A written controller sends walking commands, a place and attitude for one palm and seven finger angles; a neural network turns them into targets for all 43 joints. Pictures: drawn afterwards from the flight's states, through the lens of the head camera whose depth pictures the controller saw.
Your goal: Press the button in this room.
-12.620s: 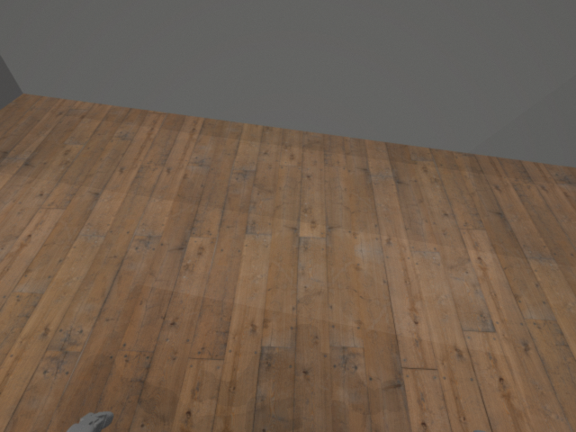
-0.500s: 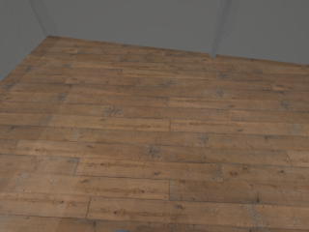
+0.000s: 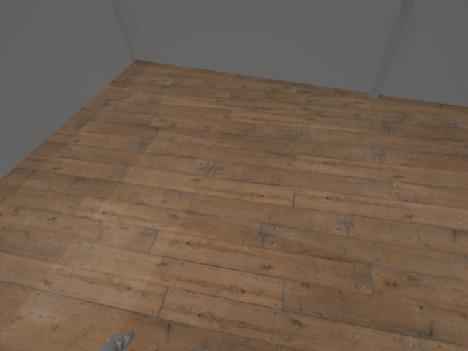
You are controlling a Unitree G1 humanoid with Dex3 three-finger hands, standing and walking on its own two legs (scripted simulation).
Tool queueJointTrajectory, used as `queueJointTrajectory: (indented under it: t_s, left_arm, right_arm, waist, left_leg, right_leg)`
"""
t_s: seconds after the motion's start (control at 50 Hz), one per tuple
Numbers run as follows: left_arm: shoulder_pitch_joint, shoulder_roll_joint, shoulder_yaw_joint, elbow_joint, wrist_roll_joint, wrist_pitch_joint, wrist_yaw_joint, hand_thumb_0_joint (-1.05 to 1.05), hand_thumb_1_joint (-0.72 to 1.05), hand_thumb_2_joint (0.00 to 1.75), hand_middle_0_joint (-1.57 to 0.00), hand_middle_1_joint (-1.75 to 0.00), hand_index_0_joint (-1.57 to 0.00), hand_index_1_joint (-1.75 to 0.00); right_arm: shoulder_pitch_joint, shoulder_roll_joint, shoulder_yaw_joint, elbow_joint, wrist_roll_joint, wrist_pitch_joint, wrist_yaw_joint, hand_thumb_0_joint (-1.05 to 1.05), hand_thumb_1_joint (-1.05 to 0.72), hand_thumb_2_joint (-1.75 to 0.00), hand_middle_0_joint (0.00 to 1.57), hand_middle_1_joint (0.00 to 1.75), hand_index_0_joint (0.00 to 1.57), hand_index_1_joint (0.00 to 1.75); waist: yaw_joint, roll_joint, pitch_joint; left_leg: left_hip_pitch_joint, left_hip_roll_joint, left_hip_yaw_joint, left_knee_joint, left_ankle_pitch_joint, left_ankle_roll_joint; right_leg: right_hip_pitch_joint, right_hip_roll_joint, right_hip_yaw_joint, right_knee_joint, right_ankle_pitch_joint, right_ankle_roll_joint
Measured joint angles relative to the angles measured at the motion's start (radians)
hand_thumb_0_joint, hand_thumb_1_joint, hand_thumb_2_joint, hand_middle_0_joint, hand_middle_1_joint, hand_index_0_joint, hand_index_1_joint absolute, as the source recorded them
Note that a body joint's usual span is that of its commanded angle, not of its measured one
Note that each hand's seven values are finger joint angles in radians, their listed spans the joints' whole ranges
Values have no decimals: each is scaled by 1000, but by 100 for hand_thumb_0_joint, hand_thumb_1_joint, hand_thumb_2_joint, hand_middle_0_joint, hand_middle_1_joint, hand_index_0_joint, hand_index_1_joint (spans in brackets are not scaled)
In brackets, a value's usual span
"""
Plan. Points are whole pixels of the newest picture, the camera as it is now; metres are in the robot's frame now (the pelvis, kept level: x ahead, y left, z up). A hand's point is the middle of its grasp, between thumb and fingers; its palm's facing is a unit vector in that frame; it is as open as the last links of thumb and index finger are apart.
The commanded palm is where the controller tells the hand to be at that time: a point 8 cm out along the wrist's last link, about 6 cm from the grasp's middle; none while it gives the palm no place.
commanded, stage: turn or walk to find it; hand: left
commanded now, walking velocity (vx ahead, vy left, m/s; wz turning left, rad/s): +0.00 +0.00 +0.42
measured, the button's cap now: out of the picture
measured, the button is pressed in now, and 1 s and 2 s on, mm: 0 0 0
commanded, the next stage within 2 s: none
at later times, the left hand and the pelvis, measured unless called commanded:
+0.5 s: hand out of the picture -0.07 +0.24 -0.18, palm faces +0.29 -0.92 -0.25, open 7.4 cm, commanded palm none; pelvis -0.04 +0.03 +0.00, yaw +13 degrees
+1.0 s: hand out of the picture -0.05 +0.19 -0.14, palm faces +0.44 -0.85 -0.28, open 7.4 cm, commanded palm none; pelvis -0.05 -0.02 +0.01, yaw +26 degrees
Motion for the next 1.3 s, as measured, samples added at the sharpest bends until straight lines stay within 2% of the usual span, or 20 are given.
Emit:
queueJointTrajectory:
  t_s: [0.04,0.08,0.16,0.26,0.36,0.42,0.44,0.5,0.58,0.66,0.76,0.84,0.88,0.92,0.98,1.04,1.12,1.22,1.28,1.3]
  left_arm:
    - [13,-14,-3,-6,0,-3,2,1,91,90,-20,-30,-20,-30]
    - [26,-25,-6,-2,-1,-1,4,1,90,90,-20,-30,-20,-30]
    - [50,-34,-7,15,2,4,7,1,90,90,-20,-30,-20,-30]
    - [72,-27,-4,34,7,3,5,1,90,90,-20,-30,-20,-30]
    - [88,3,7,55,11,6,3,1,90,90,-20,-30,-20,-30]
    - [103,27,18,70,6,16,3,1,90,90,-20,-30,-20,-30]
    - [108,37,23,73,1,23,2,1,90,90,-20,-30,-20,-30]
    - [103,67,33,93,0,58,7,1,91,90,-20,-30,-20,-30]
    - [79,75,36,97,-1,64,-2,1,91,90,-20,-30,-20,-30]
    - [56,67,31,74,-4,52,-4,1,91,90,-20,-30,-20,-30]
    - [23,44,21,46,-8,43,-1,1,91,90,-20,-30,-20,-30]
    - [7,25,10,21,-10,20,-1,1,91,90,-20,-30,-20,-30]
    - [6,2,3,15,-2,5,2,1,91,90,-20,-30,-20,-30]
    - [16,-14,0,6,0,1,4,1,91,90,-20,-30,-20,-30]
    - [34,-29,-3,9,1,2,7,1,90,90,-20,-30,-20,-30]
    - [47,-33,-5,20,3,4,8,1,90,90,-20,-30,-20,-30]
    - [63,-27,-5,32,8,3,5,1,90,90,-20,-30,-20,-30]
    - [77,0,6,49,12,5,2,1,90,90,-20,-30,-20,-30]
    - [94,23,16,59,5,14,1,1,90,90,-20,-30,-20,-30]
    - [95,37,21,64,0,21,0,1,90,90,-20,-30,-20,-30]
  right_arm:
    - [11,-10,-8,11,-2,14,3,1,-91,-90,20,30,20,30]
    - [19,-20,-15,20,-5,20,8,1,-91,-90,20,30,20,30]
    - [37,-26,-18,33,-6,25,13,1,-91,-90,19,30,20,30]
    - [38,-20,-10,52,-4,31,13,1,-91,-90,19,30,20,30]
    - [5,-6,5,51,5,20,9,1,-91,-90,19,30,19,30]
    - [-14,-1,13,29,8,-2,9,1,-91,-90,19,30,19,30]
    - [-20,2,14,21,5,-13,9,1,-91,-90,19,30,19,30]
    - [-40,28,23,8,0,-29,4,1,-91,-90,19,30,20,30]
    - [-41,42,35,3,-3,-34,-7,1,-91,-90,20,30,20,30]
    - [-38,44,37,2,-2,-34,-6,1,-91,-90,20,30,20,30]
    - [-29,38,26,-2,-6,-27,-3,1,-91,-90,20,30,20,30]
    - [-9,25,13,-2,-3,-16,-1,1,-91,-90,20,30,20,30]
    - [-2,7,1,4,1,-7,-1,1,-91,-90,20,30,20,30]
    - [8,-4,-7,11,-2,10,1,1,-91,-90,20,30,20,30]
    - [15,-18,-15,22,-5,19,8,1,-91,-90,20,30,20,30]
    - [23,-23,-17,27,-5,21,12,1,-91,-90,19,30,20,30]
    - [20,-18,-12,39,-3,26,12,1,-91,-90,19,30,20,30]
    - [-9,-6,5,41,6,15,9,1,-91,-90,19,30,19,30]
    - [-23,-5,14,23,7,-6,10,1,-91,-90,19,30,19,30]
    - [-32,2,14,19,4,-15,9,1,-91,-90,19,30,20,30]
  waist:
    - [3,-3,1]
    - [1,-2,3]
    - [-4,-12,3]
    - [9,-37,11]
    - [37,-66,23]
    - [40,-77,18]
    - [40,-82,14]
    - [49,-114,17]
    - [44,-100,6]
    - [40,-85,-3]
    - [17,-61,-5]
    - [5,-42,-11]
    - [1,-7,-4]
    - [3,-6,-5]
    - [3,-7,1]
    - [-2,-15,7]
    - [7,-38,17]
    - [31,-68,32]
    - [35,-74,26]
    - [37,-90,27]
  left_leg:
    - [-65,-10,16,205,-52,-1]
    - [-109,2,33,353,-20,-10]
    - [-125,42,52,438,33,-33]
    - [-63,76,75,303,-7,-46]
    - [26,79,124,89,-54,-36]
    - [107,74,153,-115,52,-21]
    - [112,70,150,-149,100,0]
    - [101,50,152,-119,83,37]
    - [123,42,120,-197,128,44]
    - [129,28,93,-255,172,47]
    - [107,16,58,-252,187,35]
    - [58,0,26,-189,171,11]
    - [11,4,7,-77,75,9]
    - [-55,-10,16,124,-32,5]
    - [-119,5,42,353,-15,-9]
    - [-126,36,57,409,12,-28]
    - [-75,65,77,306,-18,-42]
    - [22,74,121,76,-49,-36]
    - [110,74,148,-145,88,-18]
    - [108,64,150,-154,112,-4]
  right_leg:
    - [16,-16,-18,-14,0,-20]
    - [37,-25,-36,-44,14,-24]
    - [59,-41,-74,-84,34,-24]
    - [59,-66,-116,-93,41,-19]
    - [34,-97,-154,-60,34,-2]
    - [3,-119,-179,3,11,21]
    - [-21,-127,-175,49,-10,33]
    - [-106,-105,-56,263,-185,62]
    - [-172,-66,17,433,-140,80]
    - [-169,-50,47,409,-116,92]
    - [-101,-25,56,235,-139,91]
    - [6,-5,40,-20,-19,73]
    - [10,6,10,-22,1,19]
    - [18,-9,-11,-20,-6,-10]
    - [45,-26,-36,-55,7,-16]
    - [61,-42,-65,-79,19,-14]
    - [63,-66,-96,-85,22,-10]
    - [43,-99,-135,-50,10,7]
    - [13,-117,-161,19,-21,30]
    - [-11,-128,-147,69,-47,42]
